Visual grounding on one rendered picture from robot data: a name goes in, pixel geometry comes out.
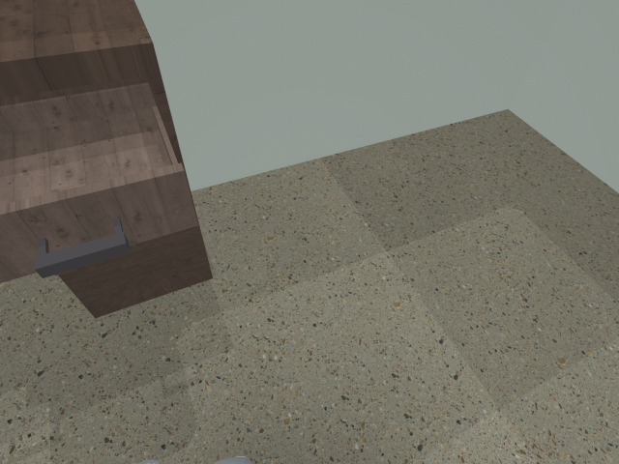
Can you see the drawer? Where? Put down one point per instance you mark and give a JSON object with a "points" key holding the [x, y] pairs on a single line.
{"points": [[70, 165]]}

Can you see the cabinet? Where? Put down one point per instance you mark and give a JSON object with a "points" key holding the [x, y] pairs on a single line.
{"points": [[57, 48]]}

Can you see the handle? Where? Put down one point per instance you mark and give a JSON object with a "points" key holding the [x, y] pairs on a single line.
{"points": [[73, 257]]}

